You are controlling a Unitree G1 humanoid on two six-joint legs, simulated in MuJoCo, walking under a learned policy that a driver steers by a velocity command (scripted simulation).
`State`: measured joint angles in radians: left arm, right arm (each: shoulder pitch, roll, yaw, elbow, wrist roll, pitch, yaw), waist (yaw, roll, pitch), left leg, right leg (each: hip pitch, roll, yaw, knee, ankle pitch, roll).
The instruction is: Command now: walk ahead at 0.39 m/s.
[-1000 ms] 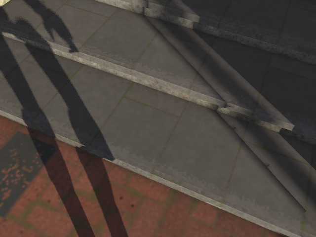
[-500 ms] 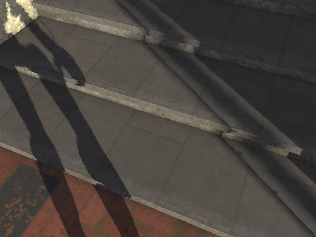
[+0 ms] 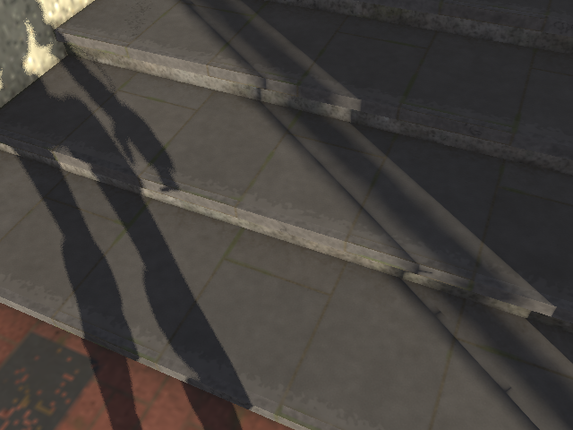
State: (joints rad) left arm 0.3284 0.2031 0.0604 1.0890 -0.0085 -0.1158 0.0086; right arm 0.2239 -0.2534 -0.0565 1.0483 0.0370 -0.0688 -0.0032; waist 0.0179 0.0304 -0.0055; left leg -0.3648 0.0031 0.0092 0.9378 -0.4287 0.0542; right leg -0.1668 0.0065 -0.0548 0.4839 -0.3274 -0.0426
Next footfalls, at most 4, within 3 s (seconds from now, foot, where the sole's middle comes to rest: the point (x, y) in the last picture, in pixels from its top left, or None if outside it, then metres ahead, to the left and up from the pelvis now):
0.36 left None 0.33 0.15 -0.77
0.88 right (368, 374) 0.61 -0.11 -0.67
1.54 left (303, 292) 0.83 0.03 -0.67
2.14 right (415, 242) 0.90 -0.24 -0.56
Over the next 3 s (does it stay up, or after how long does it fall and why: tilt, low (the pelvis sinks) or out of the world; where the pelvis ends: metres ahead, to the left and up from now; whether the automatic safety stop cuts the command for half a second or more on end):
stays up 1.20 -0.18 0.22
